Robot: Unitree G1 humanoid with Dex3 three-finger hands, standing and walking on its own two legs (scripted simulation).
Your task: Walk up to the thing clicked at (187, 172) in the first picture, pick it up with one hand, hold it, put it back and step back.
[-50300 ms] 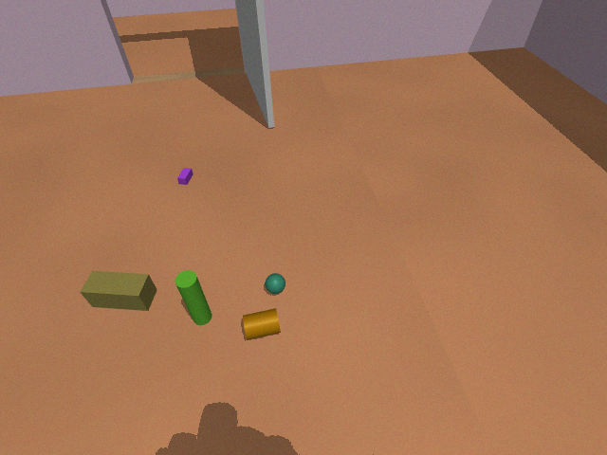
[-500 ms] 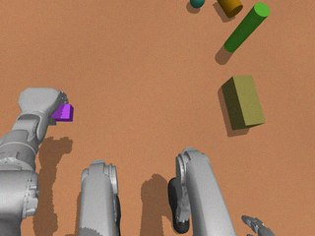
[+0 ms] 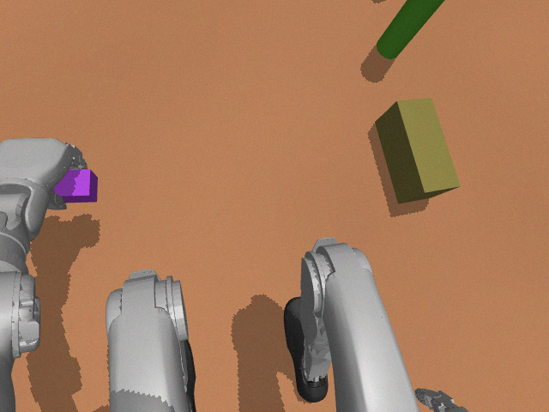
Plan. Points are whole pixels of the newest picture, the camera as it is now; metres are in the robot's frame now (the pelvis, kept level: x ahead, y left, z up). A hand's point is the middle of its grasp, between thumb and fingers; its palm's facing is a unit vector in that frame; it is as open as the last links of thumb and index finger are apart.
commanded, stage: crouch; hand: left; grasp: from above
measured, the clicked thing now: (63, 186) +0.47 +0.27 -0.20
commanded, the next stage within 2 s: lower in 0.20 s
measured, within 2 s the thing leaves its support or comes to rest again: neither
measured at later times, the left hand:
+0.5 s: hand (57, 190) +0.47 +0.28 -0.21, palm faces -0.50 -0.01 -0.87, open 7.0 cm
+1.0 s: hand (72, 193) +0.48 +0.28 -0.26, palm faces -0.47 -0.02 -0.88, open 7.0 cm
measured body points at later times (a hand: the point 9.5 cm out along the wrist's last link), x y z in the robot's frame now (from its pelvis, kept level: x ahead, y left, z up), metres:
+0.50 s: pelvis +0.00 +0.00 -0.03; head +0.26 +0.07 +0.34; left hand +0.49 +0.28 -0.16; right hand +0.03 -0.28 -0.12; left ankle +0.08 +0.12 -0.33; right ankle +0.11 -0.14 -0.33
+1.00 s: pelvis +0.01 +0.01 -0.06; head +0.27 +0.08 +0.30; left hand +0.50 +0.28 -0.21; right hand +0.03 -0.27 -0.14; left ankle +0.08 +0.12 -0.33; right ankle +0.11 -0.14 -0.33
